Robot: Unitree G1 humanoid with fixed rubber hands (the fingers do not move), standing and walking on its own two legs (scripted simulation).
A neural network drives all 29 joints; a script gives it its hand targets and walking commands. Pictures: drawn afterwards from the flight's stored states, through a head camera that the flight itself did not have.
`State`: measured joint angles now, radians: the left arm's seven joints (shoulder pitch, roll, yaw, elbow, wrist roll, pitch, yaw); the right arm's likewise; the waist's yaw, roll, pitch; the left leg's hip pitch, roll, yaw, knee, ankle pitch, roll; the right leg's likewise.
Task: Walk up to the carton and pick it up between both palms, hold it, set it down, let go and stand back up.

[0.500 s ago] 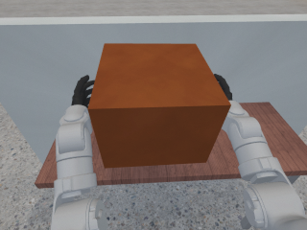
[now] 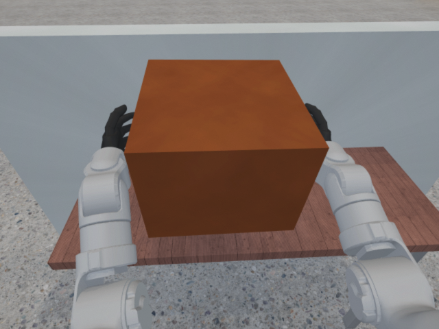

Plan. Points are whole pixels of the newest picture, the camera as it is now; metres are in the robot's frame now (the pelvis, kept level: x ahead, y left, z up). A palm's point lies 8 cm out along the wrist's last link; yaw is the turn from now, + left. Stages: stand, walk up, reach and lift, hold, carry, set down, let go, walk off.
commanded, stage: hold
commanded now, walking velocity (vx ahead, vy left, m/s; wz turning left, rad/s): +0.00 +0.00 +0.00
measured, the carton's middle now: (218, 142) +0.40 +0.00 +0.17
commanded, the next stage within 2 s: none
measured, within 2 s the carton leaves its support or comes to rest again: neither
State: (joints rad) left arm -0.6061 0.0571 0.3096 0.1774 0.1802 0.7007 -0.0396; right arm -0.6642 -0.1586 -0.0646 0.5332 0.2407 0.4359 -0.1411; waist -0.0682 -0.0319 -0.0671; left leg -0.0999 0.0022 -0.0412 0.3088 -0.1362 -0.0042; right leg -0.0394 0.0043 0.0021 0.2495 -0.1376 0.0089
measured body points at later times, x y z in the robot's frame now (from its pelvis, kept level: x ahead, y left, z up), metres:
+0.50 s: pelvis +0.00 +0.00 +0.00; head -0.05 +0.02 +0.45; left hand +0.38 +0.18 +0.20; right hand +0.38 -0.18 +0.19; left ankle +0.02 +0.12 -0.75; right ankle +0.00 -0.13 -0.75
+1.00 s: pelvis +0.00 +0.00 +0.00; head -0.05 +0.02 +0.45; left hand +0.37 +0.18 +0.21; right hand +0.37 -0.18 +0.19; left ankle +0.02 +0.12 -0.75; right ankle +0.00 -0.13 -0.75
